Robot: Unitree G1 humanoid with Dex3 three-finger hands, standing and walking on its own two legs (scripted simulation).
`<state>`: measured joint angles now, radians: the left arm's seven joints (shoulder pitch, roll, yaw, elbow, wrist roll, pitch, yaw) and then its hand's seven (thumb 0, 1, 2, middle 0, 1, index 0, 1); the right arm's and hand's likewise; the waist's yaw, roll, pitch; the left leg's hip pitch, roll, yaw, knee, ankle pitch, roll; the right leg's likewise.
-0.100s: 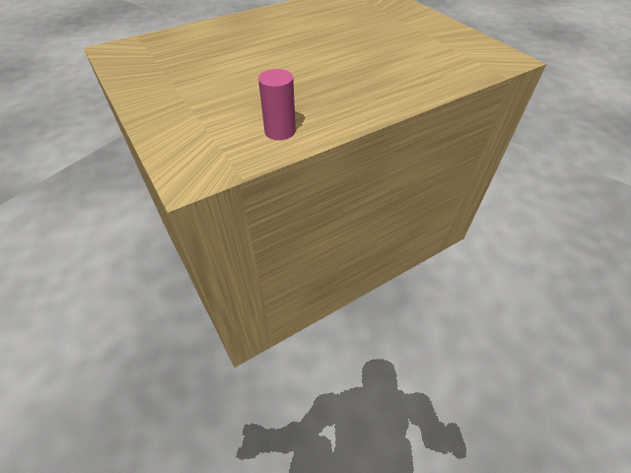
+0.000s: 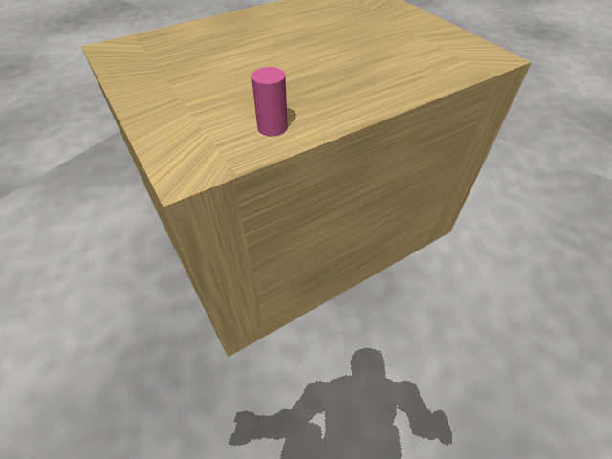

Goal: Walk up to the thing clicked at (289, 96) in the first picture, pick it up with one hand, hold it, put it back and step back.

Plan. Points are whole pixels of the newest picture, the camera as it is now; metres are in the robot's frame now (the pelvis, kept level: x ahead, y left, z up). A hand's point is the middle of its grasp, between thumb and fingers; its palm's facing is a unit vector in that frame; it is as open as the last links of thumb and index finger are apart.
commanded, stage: stand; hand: right
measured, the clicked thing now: (270, 102) +0.79 +0.09 +0.03
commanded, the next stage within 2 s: walk up in 1.02 s
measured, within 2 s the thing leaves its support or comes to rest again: neither
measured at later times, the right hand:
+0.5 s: hand out of the picture +0.08 -0.24 -0.16, palm faces -0.04 +0.94 -0.34, open 7.3 cm
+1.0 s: hand out of the picture +0.08 -0.24 -0.16, palm faces -0.05 +0.94 -0.33, open 7.3 cm
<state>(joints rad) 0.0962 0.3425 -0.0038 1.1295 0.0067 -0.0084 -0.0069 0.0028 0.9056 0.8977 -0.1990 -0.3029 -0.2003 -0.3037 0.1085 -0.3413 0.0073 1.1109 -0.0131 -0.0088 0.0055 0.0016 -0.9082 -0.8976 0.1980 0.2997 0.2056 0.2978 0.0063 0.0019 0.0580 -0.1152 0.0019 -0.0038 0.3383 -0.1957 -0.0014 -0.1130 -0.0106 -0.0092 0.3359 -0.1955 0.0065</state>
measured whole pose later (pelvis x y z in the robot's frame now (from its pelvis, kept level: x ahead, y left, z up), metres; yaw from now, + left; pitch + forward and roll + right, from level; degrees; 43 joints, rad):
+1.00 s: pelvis +0.00 +0.01 +0.00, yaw +0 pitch -2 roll +0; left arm 0.11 0.35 0.00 1.13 0.01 -0.01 -0.01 0.00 0.91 0.90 -0.20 -0.30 -0.20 -0.30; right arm 0.12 -0.35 0.01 1.11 -0.01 -0.01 0.01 0.00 -0.91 -0.90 0.20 0.30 0.21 0.30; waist 0.01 0.00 0.05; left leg -0.10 -0.01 -0.01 0.32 -0.19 0.01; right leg -0.09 -0.02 -0.01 0.31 -0.19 0.02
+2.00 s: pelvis +0.26 +0.00 -0.02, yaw +27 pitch -1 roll +1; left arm 0.29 0.36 0.04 0.79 0.03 -0.04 -0.04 0.00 0.90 0.90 -0.20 -0.30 -0.20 -0.30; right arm 0.29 -0.44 -0.05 0.81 -0.02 -0.03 -0.01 0.00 -0.91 -0.90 0.20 0.30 0.20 0.30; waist 0.05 0.01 0.11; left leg -0.48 -0.01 -0.01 0.95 -0.43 0.02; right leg -0.31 -0.05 -0.14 0.61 -0.29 -0.05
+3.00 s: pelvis +0.26 +0.02 +0.00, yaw +35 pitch -2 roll -1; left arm 0.10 0.37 0.00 1.10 0.00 -0.03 -0.01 0.00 0.90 0.90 -0.20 -0.30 -0.20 -0.30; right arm 0.10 -0.35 0.00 1.10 0.00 0.00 0.03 0.00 -0.91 -0.90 0.20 0.30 0.21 0.30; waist 0.01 0.00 0.06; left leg -0.21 -0.03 -0.05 0.42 -0.16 0.02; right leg -0.13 -0.04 -0.07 0.39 -0.21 0.02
